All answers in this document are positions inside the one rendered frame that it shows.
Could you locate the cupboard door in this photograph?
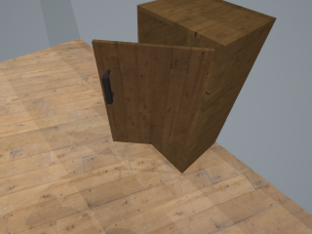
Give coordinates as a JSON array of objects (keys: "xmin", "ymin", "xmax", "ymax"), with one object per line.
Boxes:
[{"xmin": 92, "ymin": 39, "xmax": 215, "ymax": 147}]

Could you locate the handle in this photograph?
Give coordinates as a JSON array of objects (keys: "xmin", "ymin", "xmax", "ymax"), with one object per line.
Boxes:
[{"xmin": 101, "ymin": 69, "xmax": 114, "ymax": 104}]

